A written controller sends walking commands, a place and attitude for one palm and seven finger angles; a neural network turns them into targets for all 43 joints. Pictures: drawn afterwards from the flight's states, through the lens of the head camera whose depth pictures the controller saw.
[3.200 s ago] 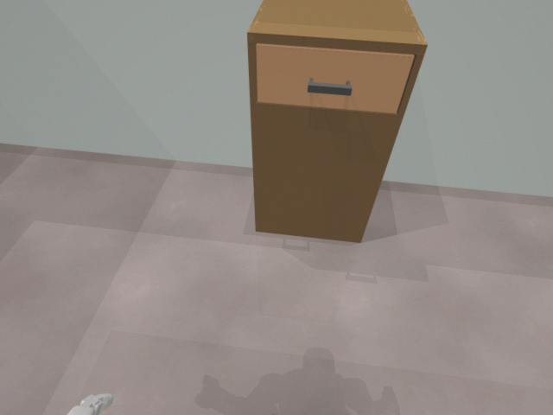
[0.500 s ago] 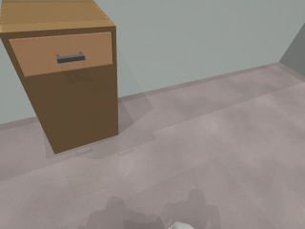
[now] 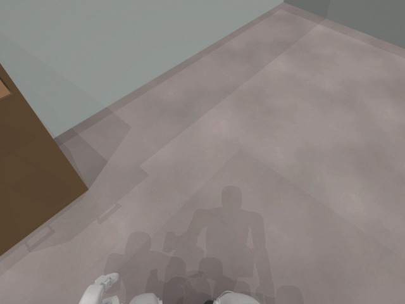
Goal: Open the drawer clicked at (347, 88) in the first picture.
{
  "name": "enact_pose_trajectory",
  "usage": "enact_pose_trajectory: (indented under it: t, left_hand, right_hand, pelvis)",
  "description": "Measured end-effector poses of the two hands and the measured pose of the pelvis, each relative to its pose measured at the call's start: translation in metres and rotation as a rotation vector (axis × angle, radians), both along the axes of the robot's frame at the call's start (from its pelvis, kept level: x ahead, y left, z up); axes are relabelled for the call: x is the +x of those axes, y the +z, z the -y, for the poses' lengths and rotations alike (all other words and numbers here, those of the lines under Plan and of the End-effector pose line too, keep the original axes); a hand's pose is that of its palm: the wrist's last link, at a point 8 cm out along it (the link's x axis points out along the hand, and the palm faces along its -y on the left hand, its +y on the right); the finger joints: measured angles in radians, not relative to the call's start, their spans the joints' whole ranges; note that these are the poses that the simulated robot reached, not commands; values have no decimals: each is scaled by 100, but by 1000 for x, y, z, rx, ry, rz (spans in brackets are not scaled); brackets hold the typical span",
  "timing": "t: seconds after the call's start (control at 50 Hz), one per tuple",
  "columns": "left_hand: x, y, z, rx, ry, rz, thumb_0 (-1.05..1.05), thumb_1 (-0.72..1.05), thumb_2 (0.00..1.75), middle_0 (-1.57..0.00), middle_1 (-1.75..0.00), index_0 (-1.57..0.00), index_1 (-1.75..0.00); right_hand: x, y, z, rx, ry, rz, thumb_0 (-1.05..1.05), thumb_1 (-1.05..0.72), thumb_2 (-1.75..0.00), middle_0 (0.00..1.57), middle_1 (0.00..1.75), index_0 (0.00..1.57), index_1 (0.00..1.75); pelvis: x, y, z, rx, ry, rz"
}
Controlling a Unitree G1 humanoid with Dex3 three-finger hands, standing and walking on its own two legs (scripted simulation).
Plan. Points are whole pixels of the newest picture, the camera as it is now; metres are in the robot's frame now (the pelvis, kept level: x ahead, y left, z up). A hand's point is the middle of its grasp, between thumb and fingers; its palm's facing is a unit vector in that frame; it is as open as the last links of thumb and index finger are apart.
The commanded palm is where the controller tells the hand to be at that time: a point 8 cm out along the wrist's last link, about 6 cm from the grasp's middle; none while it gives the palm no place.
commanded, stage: turn to face it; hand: left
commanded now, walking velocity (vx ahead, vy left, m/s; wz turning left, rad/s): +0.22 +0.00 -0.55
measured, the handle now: out of the picture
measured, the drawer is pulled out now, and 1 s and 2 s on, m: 0.00 0.00 0.00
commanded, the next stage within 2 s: take the last steps up to it in 1.92 s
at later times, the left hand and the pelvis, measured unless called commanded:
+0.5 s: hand out of the picture +0.14 +0.24 -0.17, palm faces +0.09 -0.98 -0.15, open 7.4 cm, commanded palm none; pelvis +0.13 +0.07 +0.01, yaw +1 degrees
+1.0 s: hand (86, 297) +0.15 +0.24 -0.12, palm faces +0.30 -0.90 -0.30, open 7.4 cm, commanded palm none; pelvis +0.11 +0.01 +0.02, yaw +17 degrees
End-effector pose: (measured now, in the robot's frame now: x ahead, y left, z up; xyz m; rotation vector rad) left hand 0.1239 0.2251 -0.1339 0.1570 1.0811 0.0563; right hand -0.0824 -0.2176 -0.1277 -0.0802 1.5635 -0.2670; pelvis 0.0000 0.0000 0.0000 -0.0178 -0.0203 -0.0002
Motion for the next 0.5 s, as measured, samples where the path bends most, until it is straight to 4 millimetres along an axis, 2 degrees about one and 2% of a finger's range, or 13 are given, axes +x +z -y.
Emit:
enact_pose_trajectory:
  t: [0.12,0.16,0.22,0.28,0.36,0.44,0.5]
  left_hand:
    - [1,19,-18,71,-13,-93,0,92,89,-20,-30,-20,-30]
    - [1,23,-26,87,-9,-118,0,92,89,-20,-30,-20,-30]
    - [3,25,-37,95,13,-141,0,92,89,-20,-30,-20,-30]
    - [5,21,-44,83,47,-155,0,92,89,-20,-30,-20,-30]
    - [6,3,-52,36,111,-178,0,91,89,-20,-30,-20,-30]
    - [4,-12,-60,1,157,-222,0,91,89,-20,-29,-20,-30]
    - [5,-8,-64,-10,158,-253,0,91,89,-20,-29,-20,-30]
  right_hand:
    - [151,12,16,-38,52,346,1,-91,-90,20,30,20,30]
    - [191,18,14,-42,70,427,1,-91,-90,20,30,20,30]
    - [236,25,6,-38,100,494,0,-91,-90,20,30,20,30]
    - [267,27,-9,-26,135,503,0,-91,-90,19,30,19,30]
    - [293,21,-35,-18,196,467,0,-91,-90,20,30,20,30]
    - [299,19,-59,-8,237,419,0,-91,-90,20,30,20,30]
    - [296,25,-62,-32,211,407,-1,-93,-90,20,30,20,30]
  pelvis:
    - [35,17,-6,11,-68,-19]
    - [47,19,-10,10,-80,-24]
    - [66,21,-18,5,-82,-26]
    - [85,21,-28,-6,-65,-19]
    - [113,13,-44,-31,-21,-4]
    - [125,10,-58,-5,-4,14]
    - [126,15,-65,-12,11,14]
